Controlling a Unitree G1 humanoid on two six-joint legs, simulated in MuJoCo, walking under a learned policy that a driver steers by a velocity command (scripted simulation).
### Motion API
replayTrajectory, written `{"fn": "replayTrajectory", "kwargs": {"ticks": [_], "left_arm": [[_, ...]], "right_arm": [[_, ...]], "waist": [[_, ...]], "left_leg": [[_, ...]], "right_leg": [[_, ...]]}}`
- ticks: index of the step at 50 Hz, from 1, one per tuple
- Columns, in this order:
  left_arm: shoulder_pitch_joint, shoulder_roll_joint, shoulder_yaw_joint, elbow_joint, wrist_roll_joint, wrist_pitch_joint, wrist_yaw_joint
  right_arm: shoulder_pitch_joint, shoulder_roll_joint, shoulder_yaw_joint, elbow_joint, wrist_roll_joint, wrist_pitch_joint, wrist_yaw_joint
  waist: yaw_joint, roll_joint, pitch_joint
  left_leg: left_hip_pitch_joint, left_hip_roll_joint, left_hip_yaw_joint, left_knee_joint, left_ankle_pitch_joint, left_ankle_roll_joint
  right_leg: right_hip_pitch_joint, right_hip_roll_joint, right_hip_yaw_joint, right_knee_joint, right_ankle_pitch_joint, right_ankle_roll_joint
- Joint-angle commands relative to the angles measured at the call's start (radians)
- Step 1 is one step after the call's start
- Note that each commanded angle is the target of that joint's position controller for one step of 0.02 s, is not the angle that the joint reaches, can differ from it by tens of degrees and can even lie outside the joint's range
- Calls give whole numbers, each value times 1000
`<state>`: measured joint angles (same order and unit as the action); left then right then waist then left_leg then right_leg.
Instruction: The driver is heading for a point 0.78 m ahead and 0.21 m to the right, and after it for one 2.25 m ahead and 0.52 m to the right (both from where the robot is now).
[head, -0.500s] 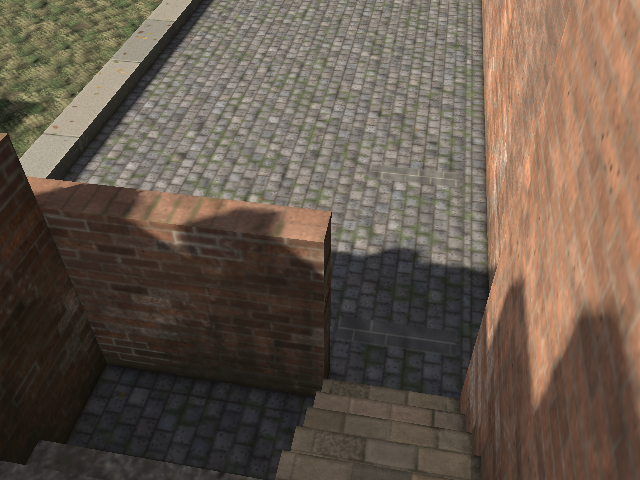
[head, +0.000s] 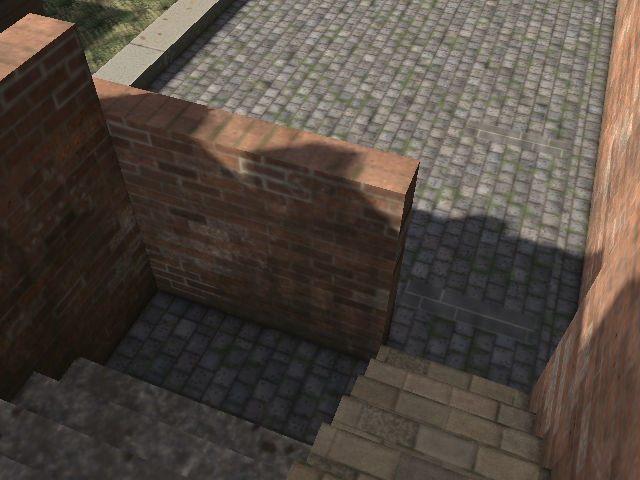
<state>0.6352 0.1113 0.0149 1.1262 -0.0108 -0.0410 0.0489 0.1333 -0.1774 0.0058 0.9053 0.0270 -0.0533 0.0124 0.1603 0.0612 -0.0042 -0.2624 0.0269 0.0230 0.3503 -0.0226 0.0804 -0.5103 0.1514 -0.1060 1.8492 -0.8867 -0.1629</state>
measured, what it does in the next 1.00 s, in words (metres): goes down: right foot 0.22 m lower, then left foot 0.21 m lower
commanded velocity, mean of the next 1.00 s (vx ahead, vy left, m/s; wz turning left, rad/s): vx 0.50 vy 0.00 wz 0.00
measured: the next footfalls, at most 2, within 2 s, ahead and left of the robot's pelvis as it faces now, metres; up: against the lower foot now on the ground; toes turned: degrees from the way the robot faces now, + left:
right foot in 0.46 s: +0.27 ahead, -0.22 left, -0.22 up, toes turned -2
left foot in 0.96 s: +0.54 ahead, -0.05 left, -0.43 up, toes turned +2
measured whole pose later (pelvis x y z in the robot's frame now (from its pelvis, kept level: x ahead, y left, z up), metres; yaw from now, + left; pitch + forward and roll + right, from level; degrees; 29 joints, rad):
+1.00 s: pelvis +0.44 -0.14 -0.42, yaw -1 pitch +1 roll -4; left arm 0.56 0.13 0.01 1.07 0.00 -0.06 0.03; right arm 0.20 -0.21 -0.01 0.94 0.00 -0.08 0.02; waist 0.10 0.05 -0.01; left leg -0.27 0.04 0.00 0.33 0.04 0.07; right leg -0.45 0.12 -0.10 1.81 -0.88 -0.15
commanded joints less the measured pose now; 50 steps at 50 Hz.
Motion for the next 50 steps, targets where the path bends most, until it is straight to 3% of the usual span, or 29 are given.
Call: {"fn": "replayTrajectory", "kwargs": {"ticks": [1, 13, 15, 18, 19, 20, 22, 23, 24, 26, 27, 28, 29, 30, 31, 32, 34, 35, 36, 37, 38, 39, 40, 41, 43, 45, 46, 47, 50], "left_arm": [[-12, 128, 23, -110, -15, -18, 13], [-406, 179, 65, -218, 52, 33, -29], [-264, 132, 9, -170, 164, 9, -175], [-245, 178, -10, -163, 155, 11, -176], [-613, 243, 34, -268, -36, 3, -81], [-716, 252, 33, -308, -64, -15, -52], [-316, 298, 73, -183, -38, -31, -28], [88, 280, 48, -11, 177, -40, -123], [116, 358, 90, -14, -13, -33, -74], [192, 437, 109, -43, 189, -51, -192], [124, 384, 102, -4, -61, -12, -93], [45, 366, 84, -51, -63, -4, -48], [-14, 312, 59, -66, -44, -5, -42], [-54, 74, -17, -65, 210, -61, -140], [-88, 61, -16, -79, 205, -81, -157], [-282, 107, -19, -106, -40, -68, -51], [-223, 169, -17, -172, 161, -129, -127], [-188, 250, 20, -97, -102, -98, -31], [-84, 228, 5, -82, -129, -83, -2], [63, 122, -43, -57, 146, -117, -58], [128, 121, -28, -39, 163, -110, -57], [-72, 181, 12, -87, -81, -70, -4], [65, 43, -61, -116, 114, -88, -55], [47, 94, -44, -114, 125, -81, -85], [-71, 150, 4, -134, -72, -44, -24], [182, 112, -25, -21, 115, -31, -55], [-47, 214, 25, -62, -11, -6, -1], [90, 114, -17, -42, 137, -43, -100], [-72, 152, 45, -156, -43, -28, 24]], "right_arm": [[540, -259, -77, 137, -11, 25, 6], [235, -147, -25, 71, -25, -43, -13], [295, -175, -3, 92, -219, -76, 20], [356, -176, 5, 116, -169, -97, 13], [305, -171, -34, 39, -29, -46, -26], [369, -201, -47, 65, -60, -12, -57], [314, -223, -65, 92, -91, 19, -96], [634, -207, -10, 182, -194, 25, 30], [332, -55, -32, 112, -66, 29, -49], [429, -251, -74, 24, -54, -47, 90], [229, -79, -18, -24, -72, -17, -29], [152, -63, -10, -45, -86, 11, -44], [151, -83, -15, -19, -89, 45, -46], [219, 6, 49, -52, -67, -7, 4], [268, -28, 38, -20, -81, -21, 24], [168, -23, 18, -16, -111, 31, -14], [377, -111, 4, 79, -138, -48, 76], [231, -48, 7, 37, -108, 14, 7], [122, -60, 3, 4, -91, 35, -4], [116, -135, 10, 10, -125, -37, 53], [55, -140, 1, -33, -117, -57, 50], [-22, -86, -6, -32, -112, -22, 10], [21, -109, 18, -3, -112, -51, 43], [45, -123, -8, 10, -93, -43, 50], [-14, -24, 12, -27, -41, 2, 17], [-46, -62, 13, -46, -65, 4, 42], [17, -59, -12, -17, -27, -5, 1], [388, -130, -22, 81, -103, -13, 39], [499, -204, -57, 132, -13, -18, -2]], "waist": [[-228, 154, -290], [-85, 49, 96], [-84, 17, 300], [-108, -2, 201], [-255, -25, 102], [-357, 43, 113], [-217, 134, 12], [-111, -320, 5], [-8, -195, -90], [-6, -408, -167], [-71, -166, -139], [-71, -119, -56], [-110, -100, 40], [-191, -136, 205], [-217, -153, 250], [-293, 30, 111], [-280, -265, 129], [-281, -73, -30], [-222, -45, 23], [-114, -250, 201], [-89, -223, 118], [-154, -16, 22], [-76, -119, 106], [-119, -168, 125], [-77, -50, 71], [-47, -143, 246], [-60, -144, 88], [-212, -90, 138], [-168, 183, -229]], "left_leg": [[919, 511, -385, 378, 331, 292], [-234, 197, -292, 341, -394, 81], [-620, 205, -155, 358, -584, 141], [-570, 188, -110, 551, -703, 88], [-47, 125, -169, 526, -313, 77], [78, 129, -220, 600, -156, 92], [-8, 152, -255, 949, 105, 106], [-401, 115, -221, 1345, -486, -73], [-486, -106, 17, 1647, -949, 39], [-1100, -68, 7, 2050, -773, -8], [-1142, -67, -50, 1835, -766, 1], [-1061, 20, -151, 1623, -641, -14], [-1005, 27, -112, 1630, -635, -33], [-1136, 207, -238, 1392, -9, 6], [-1129, 199, -187, 1340, 57, 21], [-603, 84, -111, 941, 167, -78], [-426, 75, 34, 1205, 289, -55], [-422, 43, -35, 1055, 339, -94], [-575, 48, -29, 874, 409, -80], [-962, 126, -108, 829, 369, -43], [-1066, 109, -65, 728, 331, -45], [-626, 58, -56, 535, 571, -77], [-496, 77, 7, 402, 709, -46], [-244, 14, 114, 476, 588, -59], [-202, -26, 49, 270, 418, -63], [-376, 87, -53, -108, 343, -29], [-130, 32, -73, 82, 357, -4], [0, 57, -43, -39, 323, 2], [941, 332, -192, 428, 1093, 126]], "right_leg": [[-858, -131, 288, 418, -86, 12], [-285, -144, 281, -792, 1345, 140], [-10, -246, 225, -925, 1500, 134], [200, -218, 145, -1011, 1350, 177], [-80, -210, 119, -1411, 1219, 168], [-91, -261, 182, -1555, 1149, 170], [260, -307, 151, -1513, 1188, 127], [767, -259, 179, -1554, 1365, 57], [746, -354, 137, -1274, 1579, 80], [994, -397, 357, -1165, 1452, -128], [904, -575, 536, -1196, 1239, -117], [657, -634, 668, -1356, 763, -170], [473, -605, 671, -1405, 666, -192], [249, -475, 493, -1367, 707, -100], [132, -433, 490, -1371, 783, -115], [-93, -432, 392, -1306, 695, -89], [-448, -210, 207, -1247, 747, -81], [-59, -384, 425, -1222, 900, -100], [46, -342, 389, -1144, 835, -61], [148, -292, 354, -1059, 797, -4], [313, -309, 403, -987, 790, -23], [201, -307, 388, -972, 686, -47], [-129, -218, 240, -937, 545, -7], [-285, -210, 215, -998, 563, -9], [16, -236, 305, -894, 770, -25], [168, -313, 466, -889, 745, -5], [187, -294, 393, -616, 1092, -85], [116, -299, 445, -546, 1029, 17], [-702, -59, 121, 394, -123, 7]]}}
